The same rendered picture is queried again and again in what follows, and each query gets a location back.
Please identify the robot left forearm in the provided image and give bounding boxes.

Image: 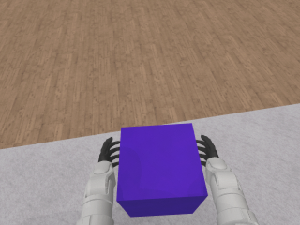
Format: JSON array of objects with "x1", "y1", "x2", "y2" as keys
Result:
[{"x1": 76, "y1": 160, "x2": 116, "y2": 225}]

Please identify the robot left hand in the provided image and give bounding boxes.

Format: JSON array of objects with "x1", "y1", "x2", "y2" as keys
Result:
[{"x1": 98, "y1": 137, "x2": 120, "y2": 167}]

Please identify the robot right hand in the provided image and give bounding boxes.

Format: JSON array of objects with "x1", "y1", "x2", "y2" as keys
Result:
[{"x1": 196, "y1": 135, "x2": 219, "y2": 167}]

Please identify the robot right forearm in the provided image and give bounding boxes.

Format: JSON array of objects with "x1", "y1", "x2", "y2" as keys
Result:
[{"x1": 205, "y1": 157, "x2": 259, "y2": 225}]

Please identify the carton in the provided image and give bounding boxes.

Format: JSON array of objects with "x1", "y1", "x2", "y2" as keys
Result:
[{"x1": 116, "y1": 123, "x2": 208, "y2": 218}]

